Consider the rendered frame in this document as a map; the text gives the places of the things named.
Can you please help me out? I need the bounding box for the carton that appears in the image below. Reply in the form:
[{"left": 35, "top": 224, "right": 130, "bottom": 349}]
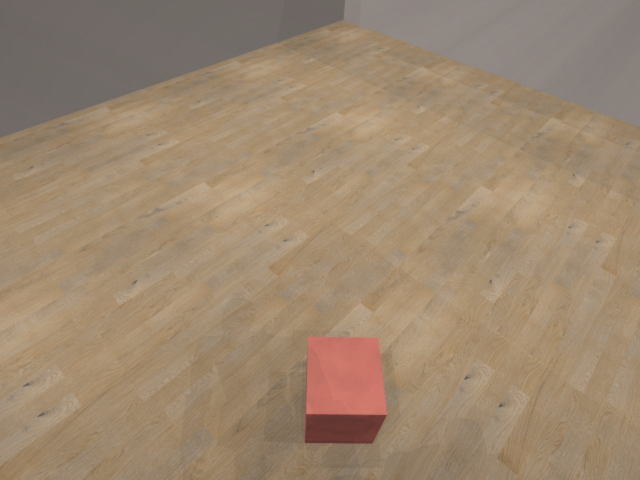
[{"left": 305, "top": 336, "right": 387, "bottom": 444}]

